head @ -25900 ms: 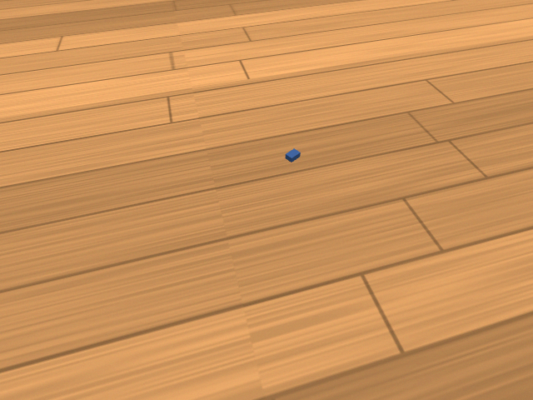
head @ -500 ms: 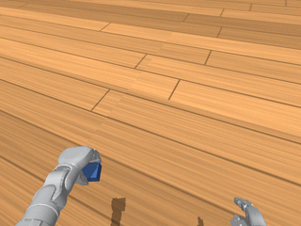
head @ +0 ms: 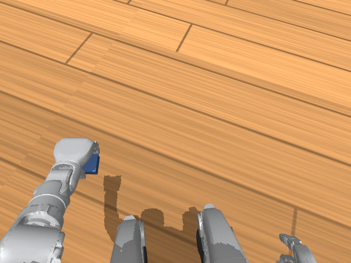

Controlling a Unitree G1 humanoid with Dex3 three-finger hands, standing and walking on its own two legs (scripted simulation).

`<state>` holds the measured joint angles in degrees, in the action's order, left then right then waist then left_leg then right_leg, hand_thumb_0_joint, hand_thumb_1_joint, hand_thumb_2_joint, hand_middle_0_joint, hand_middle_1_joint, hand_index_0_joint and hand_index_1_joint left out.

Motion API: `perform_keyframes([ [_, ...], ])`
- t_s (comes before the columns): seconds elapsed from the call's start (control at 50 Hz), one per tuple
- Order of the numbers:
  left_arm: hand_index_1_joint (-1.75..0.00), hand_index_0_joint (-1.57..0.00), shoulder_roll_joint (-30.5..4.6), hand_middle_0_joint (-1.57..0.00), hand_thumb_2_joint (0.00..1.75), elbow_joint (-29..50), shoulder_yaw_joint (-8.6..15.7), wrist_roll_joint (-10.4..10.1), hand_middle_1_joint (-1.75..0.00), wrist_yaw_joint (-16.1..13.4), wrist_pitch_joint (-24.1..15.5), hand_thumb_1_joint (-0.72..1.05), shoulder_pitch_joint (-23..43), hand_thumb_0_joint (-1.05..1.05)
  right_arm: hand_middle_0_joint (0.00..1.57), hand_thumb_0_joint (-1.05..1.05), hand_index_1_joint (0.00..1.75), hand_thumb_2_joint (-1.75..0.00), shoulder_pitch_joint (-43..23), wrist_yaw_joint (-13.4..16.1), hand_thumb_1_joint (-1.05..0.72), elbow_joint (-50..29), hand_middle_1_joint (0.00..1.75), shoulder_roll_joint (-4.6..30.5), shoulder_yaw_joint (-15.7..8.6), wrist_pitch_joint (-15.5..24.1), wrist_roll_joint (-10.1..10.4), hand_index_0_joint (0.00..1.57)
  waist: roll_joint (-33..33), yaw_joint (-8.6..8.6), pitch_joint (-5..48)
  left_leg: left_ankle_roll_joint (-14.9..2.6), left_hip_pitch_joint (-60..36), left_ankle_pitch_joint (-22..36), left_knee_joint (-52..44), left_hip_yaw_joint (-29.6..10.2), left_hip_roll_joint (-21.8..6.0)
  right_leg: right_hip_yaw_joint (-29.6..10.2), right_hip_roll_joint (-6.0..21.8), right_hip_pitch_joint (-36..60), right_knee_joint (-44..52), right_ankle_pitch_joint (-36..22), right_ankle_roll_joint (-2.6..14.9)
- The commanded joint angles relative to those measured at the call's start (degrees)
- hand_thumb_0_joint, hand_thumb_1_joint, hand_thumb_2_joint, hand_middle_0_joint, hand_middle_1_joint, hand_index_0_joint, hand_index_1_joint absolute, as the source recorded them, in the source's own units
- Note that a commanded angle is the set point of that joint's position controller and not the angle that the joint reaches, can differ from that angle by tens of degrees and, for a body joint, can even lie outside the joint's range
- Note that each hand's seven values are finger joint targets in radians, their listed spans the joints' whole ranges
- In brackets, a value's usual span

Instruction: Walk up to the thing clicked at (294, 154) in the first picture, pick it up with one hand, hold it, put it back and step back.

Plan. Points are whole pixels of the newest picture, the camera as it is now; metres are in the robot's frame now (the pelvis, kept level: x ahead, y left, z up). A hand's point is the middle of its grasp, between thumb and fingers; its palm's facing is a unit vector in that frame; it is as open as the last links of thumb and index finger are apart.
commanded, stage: crouch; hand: left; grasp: from above
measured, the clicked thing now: (84, 164) +0.40 +0.23 -0.15
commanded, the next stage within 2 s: lower in 1.36 s
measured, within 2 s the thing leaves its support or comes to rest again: neither
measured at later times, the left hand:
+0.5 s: hand (98, 175) +0.42 +0.24 -0.33, palm faces -0.45 +0.03 -0.89, open 7.8 cm
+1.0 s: hand (102, 176) +0.43 +0.25 -0.41, palm faces -0.48 +0.02 -0.88, open 7.8 cm
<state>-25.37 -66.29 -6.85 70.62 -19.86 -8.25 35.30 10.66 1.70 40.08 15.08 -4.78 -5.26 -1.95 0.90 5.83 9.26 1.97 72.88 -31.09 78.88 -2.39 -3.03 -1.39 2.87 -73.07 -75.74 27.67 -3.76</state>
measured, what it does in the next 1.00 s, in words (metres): lowers itself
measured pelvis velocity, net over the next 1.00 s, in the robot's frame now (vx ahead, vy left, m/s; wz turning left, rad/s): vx -0.03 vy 0.01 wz -0.04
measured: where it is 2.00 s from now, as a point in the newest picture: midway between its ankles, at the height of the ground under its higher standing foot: outside the picture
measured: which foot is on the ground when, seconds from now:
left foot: down 0.00-1.00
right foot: down 0.00-1.00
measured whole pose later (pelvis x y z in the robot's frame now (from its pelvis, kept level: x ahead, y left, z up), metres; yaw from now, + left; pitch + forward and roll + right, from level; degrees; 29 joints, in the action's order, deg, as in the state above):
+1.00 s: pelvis -0.03 +0.01 -0.25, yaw -3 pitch +36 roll -7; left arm -37.7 -78.0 3.0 74.7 -19.5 -13.8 53.0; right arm 9.0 -7.4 41.5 15.4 -0.9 1.9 -7.2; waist 1.0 12.8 5.0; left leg 2.2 125.0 -40.3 129.1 -8.2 0.7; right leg -2.3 2.1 -122.7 -123.4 36.8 -4.9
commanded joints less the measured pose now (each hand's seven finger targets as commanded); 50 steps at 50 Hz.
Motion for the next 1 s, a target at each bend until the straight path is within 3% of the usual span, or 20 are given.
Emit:
perform_keyframes([
  [0.0,-0.22,-1.19,-12.09,-1.17,0.26,9.25,4.01,-1.01,-0.25,-2.88,1.28,0.81,21.74,0.0,0.2,0.0,0.3,-0.9,6.02,0.84,-0.91,-3.47,0.3,8.99,-3.55,3.11,-0.77,0.2,5.49,1.1,32.86,-2.0,-8.97,9.17,-1.85,2.19,3.2,3.47,-2.55,6.52,0.53,-6.88,4.69],
  [0.06,-0.24,-1.17,-14.38,-1.13,0.27,9.37,5.45,-1.28,-0.27,-2.24,1.59,0.78,24.32,0.0,0.2,0.0,0.3,-0.9,6.14,0.78,-0.91,-2.98,0.3,9.08,-3.67,4.08,-1.05,0.2,6.18,1.41,34.92,-1.95,-5.27,5.81,1.12,1.39,3.13,3.93,-2.59,2.29,-3.37,-3.93,4.87],
  [0.16,-0.23,-1.16,-17.47,-1.13,0.28,4.72,7.2,-1.17,-0.26,-1.38,1.75,0.77,25.81,0.0,0.2,0.0,0.3,-0.9,6.54,-0.03,-0.9,-2.81,0.3,9.55,-3.12,5.19,-1.19,0.2,5.58,2.39,32.84,-2.42,3.59,-1.64,5.46,-0.05,3.34,4.64,-2.46,-6.81,-8.87,2.94,5.26],
  [0.22,-0.23,-1.18,-14.08,-1.13,0.25,1.49,5.83,-1.67,-0.27,-0.37,0.82,0.82,25.45,0.0,0.2,0.0,0.3,-0.9,7.07,-1.09,-0.9,-2.05,0.3,9.77,-2.63,6.28,-1.65,0.2,4.4,4.43,31.1,-2.69,7.56,-3.45,9.33,-1.23,3.39,5.36,-2.06,-12.92,-12.54,3.95,5.14],
  [0.24,-0.22,-1.18,-16.97,-1.14,0.26,4.15,6.89,-1.49,-0.26,-0.3,-0.11,0.82,28.51,0.0,0.2,0.0,0.3,-0.9,6.87,-1.3,-0.9,-1.94,0.3,10.04,-2.67,6.62,-1.59,0.2,5.78,4.18,33.35,-2.81,8.51,-4.04,10.68,-0.97,3.61,5.35,-2.2,-13.2,-13.78,4.63,5.23],
  [0.26,-0.23,-1.19,-17.79,-1.15,0.28,2.17,7.52,-0.98,-0.26,-0.24,-0.53,0.83,27.12,0.0,0.2,0.0,0.3,-0.9,7.22,-1.59,-0.9,-1.46,0.3,10.37,-2.45,6.92,-1.7,0.2,5.74,4.22,32.87,-2.75,9.6,-3.87,11.75,-1.31,3.65,5.56,-2.07,-14.9,-15.11,4.4,5.15],
  [0.28,-0.24,-1.21,-16.49,-1.16,0.27,1.64,7.04,-1.42,-0.29,-0.09,-1.03,0.87,27.11,0.0,0.2,0.0,0.3,-0.9,7.22,-1.99,-0.9,-1.67,0.3,10.18,-2.23,7.26,-1.87,0.2,5.32,4.88,32.32,-2.84,10.34,-4.5,12.86,-1.53,3.69,5.86,-1.89,-16.67,-16.13,4.79,5.08],
  [0.4,-0.23,-1.2,-20.09,-1.16,0.3,5.95,8.92,1.38,-0.26,-2.66,-3.46,0.83,34.43,0.0,0.2,0.0,0.3,-0.9,9.29,-3.7,-0.91,-0.22,0.3,11.38,-1.8,8.67,-2.96,0.2,12.94,5.76,39.2,-1.99,8.16,0.88,19.73,-0.81,3.7,6.07,-1.28,-21.86,-23.09,0.0,5.48],
  [0.44,-0.18,-1.18,-21.82,-1.15,0.26,6.12,10.01,2.22,-0.21,-3.7,-3.4,0.79,34.93,0.0,0.2,0.0,0.3,-0.9,9.44,-4.11,-0.91,0.03,0.3,11.61,-1.71,8.76,-3.22,0.2,16.0,4.97,40.36,-1.61,7.8,2.31,20.85,-0.43,3.77,6.1,-1.33,-23.53,-24.92,-0.81,5.77],
  [0.48,-0.18,-1.17,-19.71,-1.14,0.28,3.55,9.45,2.99,-0.2,-4.2,-3.02,0.78,34.4,0.0,0.2,0.0,0.3,-0.9,10.24,-4.73,-0.91,0.59,0.3,12.01,-1.77,8.81,-3.71,0.2,17.02,6.12,39.91,-1.13,6.9,4.57,21.9,-1.06,3.51,6.62,-1.04,-26.06,-26.96,-2.28,5.71],
  [0.56,-0.19,-1.17,-21.5,-1.15,0.32,3.98,10.2,3.23,-0.2,-4.5,-1.91,0.78,35.79,0.0,0.2,0.0,0.3,-0.9,10.9,-5.76,-0.91,0.39,0.3,12.7,-2.15,8.71,-4.01,0.2,17.24,6.03,43.6,-1.66,7.55,9.51,26.37,0.28,3.69,6.61,-1.28,-24.79,-29.38,-6.3,5.62],
  [0.6,-0.22,-1.19,-18.41,-1.18,0.35,0.03,8.95,2.59,-0.24,-4.22,-1.17,0.82,33.5,0.0,0.2,0.0,0.3,-0.9,10.92,-6.07,-0.91,0.31,0.3,12.09,-1.71,8.7,-4.35,0.2,14.43,7.28,39.08,-2.08,11.71,7.68,27.44,0.77,3.96,6.73,-1.33,-25.46,-29.27,-5.59,5.25],
  [0.66,-0.22,-1.17,-20.69,-1.15,0.34,-3.02,10.1,1.94,-0.24,-3.25,-0.9,0.8,31.43,0.0,0.2,0.0,0.3,-0.9,10.79,-6.63,-0.91,0.1,0.3,12.53,-1.73,8.6,-4.37,0.2,10.35,7.53,36.42,-2.81,17.0,5.9,29.28,1.01,4.11,6.98,-1.48,-24.77,-30.28,-4.79,4.88],
  [0.7,-0.22,-1.16,-23.42,-1.14,0.35,0.07,10.97,1.55,-0.23,-2.57,-1.36,0.78,34.92,0.0,0.2,0.0,0.3,-0.9,10.34,-6.85,-0.91,-0.03,0.3,12.63,-1.82,8.33,-4.27,0.2,11.21,6.69,38.62,-3.18,18.86,6.39,31.01,1.71,4.25,6.63,-1.71,-23.26,-31.23,-5.73,4.85],
  [0.72,-0.23,-1.17,-21.88,-1.15,0.35,-2.41,10.4,1.58,-0.25,-2.1,-1.39,0.79,32.73,0.0,0.2,0.0,0.3,-0.9,10.54,-7.11,-0.91,-0.24,0.3,12.34,-1.57,8.25,-4.41,0.2,9.72,7.49,37.6,-3.2,19.42,6.62,31.66,1.55,4.28,6.81,-1.74,-23.2,-31.68,-5.86,4.7],
  [0.76,-0.24,-1.18,-21.55,-1.15,0.33,-2.86,9.88,1.38,-0.26,-1.39,-2.25,0.81,32.42,0.0,0.2,0.0,0.3,-0.9,9.93,-7.47,-0.91,-0.21,0.3,12.47,-1.37,8.04,-4.35,0.2,10.12,7.42,35.55,-3.05,21.22,5.44,32.11,1.38,4.32,7.13,-1.83,-25.27,-32.86,-4.32,4.86],
  [0.78,-0.23,-1.18,-23.26,-1.15,0.31,-1.91,10.76,1.42,-0.26,-1.32,-2.77,0.82,34.1,0.0,0.2,0.0,0.3,-0.9,9.89,-7.43,-0.91,0.08,0.3,13.08,-1.51,8.0,-4.23,0.2,10.41,7.18,35.28,-3.07,21.86,4.78,32.51,1.19,4.32,7.14,-1.77,-26.88,-33.4,-3.64,4.94],
  [0.82,-0.23,-1.18,-22.61,-1.16,0.31,-4.04,10.46,1.88,-0.26,-0.87,-3.53,0.82,33.26,0.0,0.2,0.0,0.3,-0.9,10.01,-7.84,-0.91,-0.2,0.3,12.88,-1.37,7.82,-4.51,0.2,10.8,8.08,34.23,-2.85,21.59,4.24,33.31,1.13,4.3,7.33,-1.91,-28.07,-34.14,-2.8,4.99],
  [0.86,-0.23,-1.18,-25.39,-1.16,0.33,-1.4,11.47,2.82,-0.25,-1.16,-4.73,0.81,35.95,0.0,0.2,0.0,0.3,-0.9,10.13,-8.03,-0.91,0.1,0.3,13.41,-1.27,7.52,-4.56,0.2,12.59,7.06,37.06,-2.78,21.17,5.26,34.68,1.37,4.4,7.33,-1.96,-28.0,-35.36,-3.69,5.13],
  [0.98,-0.26,-1.2,-26.3,-1.17,0.31,-3.29,11.85,4.01,-0.29,-2.71,-6.94,0.86,38.95,0.0,0.2,0.0,0.3,-0.9,10.31,-8.68,-0.92,0.74,0.3,13.31,-0.46,7.51,-5.52,0.2,13.49,8.62,35.73,-3.07,24.46,2.4,37.28,2.07,4.73,7.55,-2.27,-30.17,-36.92,-1.45,4.96],
])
